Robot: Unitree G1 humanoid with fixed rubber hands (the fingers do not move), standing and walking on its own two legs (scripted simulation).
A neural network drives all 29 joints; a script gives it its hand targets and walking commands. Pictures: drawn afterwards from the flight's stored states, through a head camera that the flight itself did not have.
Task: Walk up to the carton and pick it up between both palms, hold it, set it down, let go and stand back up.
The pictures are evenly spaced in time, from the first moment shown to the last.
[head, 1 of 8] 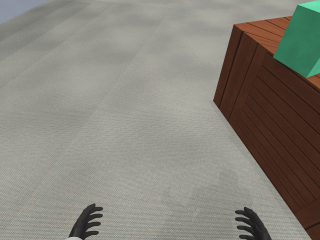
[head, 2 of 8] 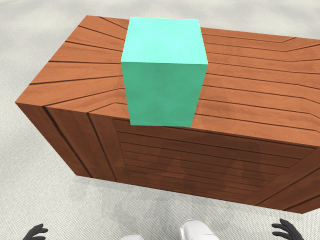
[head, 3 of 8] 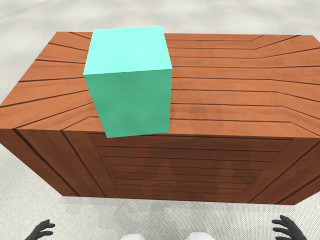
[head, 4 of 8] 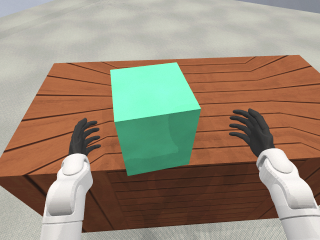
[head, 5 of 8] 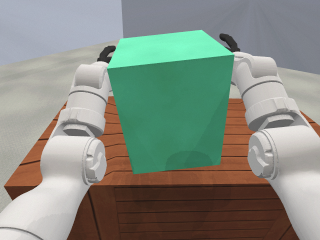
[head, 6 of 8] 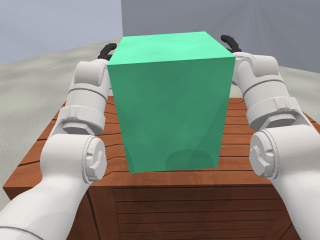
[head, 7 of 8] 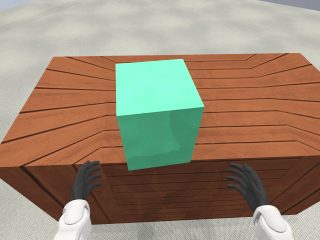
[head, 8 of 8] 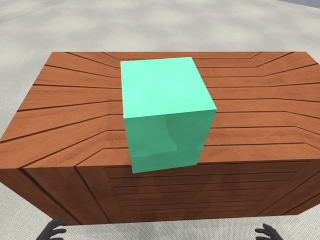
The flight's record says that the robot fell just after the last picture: no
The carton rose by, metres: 0.23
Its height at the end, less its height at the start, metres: +0.00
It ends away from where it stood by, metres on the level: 0.02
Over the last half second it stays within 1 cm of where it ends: yes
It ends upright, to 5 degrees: yes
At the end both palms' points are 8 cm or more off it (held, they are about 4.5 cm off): yes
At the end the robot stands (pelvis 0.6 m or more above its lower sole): yes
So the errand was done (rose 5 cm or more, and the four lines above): yes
